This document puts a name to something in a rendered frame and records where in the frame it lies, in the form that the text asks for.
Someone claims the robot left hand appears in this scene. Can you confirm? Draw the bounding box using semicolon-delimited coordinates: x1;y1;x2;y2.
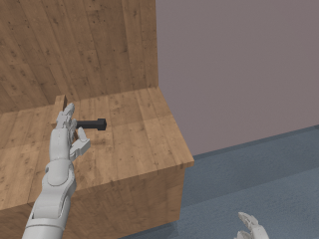
49;103;91;162

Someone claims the counter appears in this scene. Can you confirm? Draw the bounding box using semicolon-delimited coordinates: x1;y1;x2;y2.
0;0;194;239

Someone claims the robot left forearm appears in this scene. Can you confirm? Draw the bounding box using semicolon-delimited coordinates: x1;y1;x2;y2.
22;159;77;239

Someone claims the tap lever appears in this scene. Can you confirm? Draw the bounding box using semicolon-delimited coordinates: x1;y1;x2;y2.
76;119;107;130

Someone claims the robot right hand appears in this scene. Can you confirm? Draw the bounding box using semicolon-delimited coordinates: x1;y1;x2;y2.
233;211;269;239

